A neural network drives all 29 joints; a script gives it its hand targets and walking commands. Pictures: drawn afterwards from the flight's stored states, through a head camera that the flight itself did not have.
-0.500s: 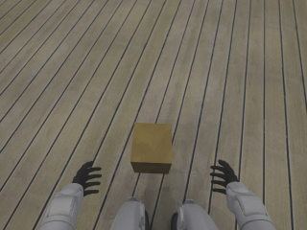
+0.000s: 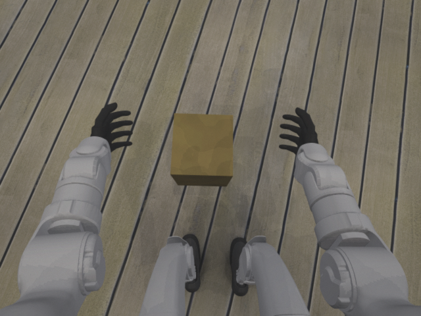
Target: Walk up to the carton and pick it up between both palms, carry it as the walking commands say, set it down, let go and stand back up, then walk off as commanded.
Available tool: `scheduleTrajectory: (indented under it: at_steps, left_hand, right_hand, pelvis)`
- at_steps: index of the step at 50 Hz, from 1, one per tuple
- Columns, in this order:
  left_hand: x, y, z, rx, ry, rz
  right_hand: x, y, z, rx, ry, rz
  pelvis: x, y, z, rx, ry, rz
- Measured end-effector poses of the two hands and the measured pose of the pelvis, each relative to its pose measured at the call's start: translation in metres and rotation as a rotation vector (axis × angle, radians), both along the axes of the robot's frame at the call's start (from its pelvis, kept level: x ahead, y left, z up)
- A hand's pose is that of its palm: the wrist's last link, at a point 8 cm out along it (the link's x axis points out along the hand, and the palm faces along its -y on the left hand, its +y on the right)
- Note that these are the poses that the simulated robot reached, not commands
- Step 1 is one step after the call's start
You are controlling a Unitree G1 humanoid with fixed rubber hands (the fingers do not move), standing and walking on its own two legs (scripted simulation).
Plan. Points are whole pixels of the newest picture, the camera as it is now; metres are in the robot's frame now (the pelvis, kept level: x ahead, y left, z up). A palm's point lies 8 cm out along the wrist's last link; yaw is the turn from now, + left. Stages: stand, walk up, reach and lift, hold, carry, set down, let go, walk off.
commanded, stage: reach and lift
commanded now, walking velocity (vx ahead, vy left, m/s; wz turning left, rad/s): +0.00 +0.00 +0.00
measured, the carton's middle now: (202, 153) +0.53 +0.03 -0.55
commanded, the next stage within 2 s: none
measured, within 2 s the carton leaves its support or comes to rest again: neither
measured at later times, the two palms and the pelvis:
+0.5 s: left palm (117, 95) +0.55 +0.21 -0.11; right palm (293, 108) +0.51 -0.17 -0.12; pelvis +0.03 +0.00 -0.01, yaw -2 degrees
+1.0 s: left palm (134, 121) +0.54 +0.21 -0.25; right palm (275, 128) +0.52 -0.16 -0.26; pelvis +0.00 +0.00 -0.13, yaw -3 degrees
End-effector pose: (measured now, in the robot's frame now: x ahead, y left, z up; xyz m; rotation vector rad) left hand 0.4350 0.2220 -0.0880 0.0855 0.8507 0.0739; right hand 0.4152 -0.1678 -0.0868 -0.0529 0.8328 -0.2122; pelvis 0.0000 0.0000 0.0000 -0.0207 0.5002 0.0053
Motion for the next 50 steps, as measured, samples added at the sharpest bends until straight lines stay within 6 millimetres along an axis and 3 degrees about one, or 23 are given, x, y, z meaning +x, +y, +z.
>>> scheduleTrajectory:
  at_steps: [8, 20, 26, 31, 50]
  left_hand:
    - [0.049, 0.003, -0.011, -0.007, -0.097, 0.005]
    - [0.108, -0.010, -0.020, -0.028, -0.215, -0.001]
    - [0.111, -0.012, -0.027, -0.024, -0.223, -0.009]
    - [0.104, -0.012, -0.047, -0.020, -0.198, -0.008]
    - [0.108, -0.011, -0.166, -0.004, -0.189, 0.019]
  right_hand:
    - [0.044, -0.001, -0.014, 0.004, -0.090, -0.012]
    - [0.092, 0.000, -0.030, 0.006, -0.194, 0.001]
    - [0.098, 0.002, -0.036, -0.002, -0.206, 0.018]
    - [0.097, 0.004, -0.054, 0.000, -0.183, 0.017]
    - [0.103, 0.004, -0.172, 0.007, -0.176, -0.009]
  pelvis:
    - [0.015, 0.000, -0.006, -0.002, 0.133, -0.005]
    - [0.025, 0.002, -0.013, -0.007, 0.280, -0.016]
    - [0.025, 0.003, -0.014, -0.007, 0.315, -0.019]
    - [0.022, 0.003, -0.026, -0.008, 0.329, -0.019]
    - [-0.003, 0.004, -0.135, -0.019, 0.353, -0.024]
